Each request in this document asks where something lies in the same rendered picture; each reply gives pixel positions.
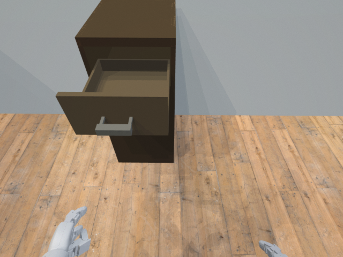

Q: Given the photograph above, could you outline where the robot left hand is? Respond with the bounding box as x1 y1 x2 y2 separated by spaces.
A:
48 206 91 257

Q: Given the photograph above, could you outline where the cabinet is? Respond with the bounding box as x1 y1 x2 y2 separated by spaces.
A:
75 0 176 163

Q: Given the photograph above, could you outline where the handle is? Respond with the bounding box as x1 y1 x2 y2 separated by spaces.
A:
95 117 133 136

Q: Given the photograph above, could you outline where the robot right hand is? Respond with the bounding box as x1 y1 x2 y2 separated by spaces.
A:
259 240 288 257

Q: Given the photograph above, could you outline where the drawer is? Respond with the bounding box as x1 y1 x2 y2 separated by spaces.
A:
56 59 170 135

